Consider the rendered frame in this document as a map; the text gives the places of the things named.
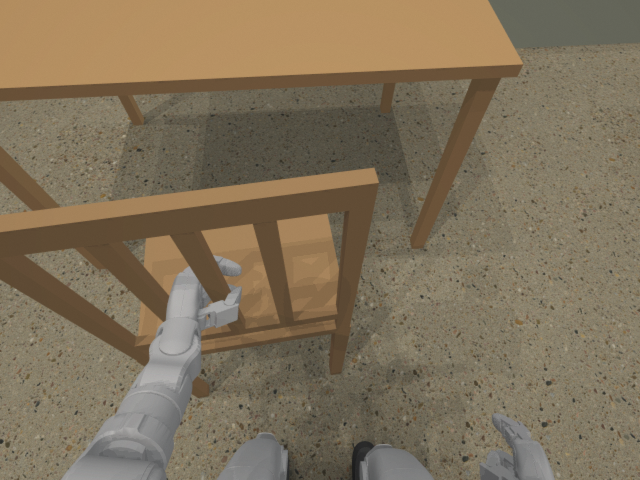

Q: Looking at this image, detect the left robot hand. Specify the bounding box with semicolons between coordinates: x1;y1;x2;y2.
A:
166;255;242;331

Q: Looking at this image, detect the chair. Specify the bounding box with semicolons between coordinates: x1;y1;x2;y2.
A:
0;168;379;398

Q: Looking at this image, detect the right robot hand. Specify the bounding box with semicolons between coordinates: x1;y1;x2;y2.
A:
479;413;555;480

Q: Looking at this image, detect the table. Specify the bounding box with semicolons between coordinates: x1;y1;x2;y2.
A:
0;0;524;269

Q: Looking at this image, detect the robot right thigh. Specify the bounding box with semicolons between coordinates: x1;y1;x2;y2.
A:
359;448;434;480

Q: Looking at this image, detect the left robot shin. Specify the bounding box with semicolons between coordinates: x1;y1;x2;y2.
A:
256;433;278;443

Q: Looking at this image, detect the left robot forearm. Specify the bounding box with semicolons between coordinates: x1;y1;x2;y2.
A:
61;317;201;480

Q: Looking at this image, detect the robot left upper arm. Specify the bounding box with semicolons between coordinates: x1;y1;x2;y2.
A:
65;455;166;480

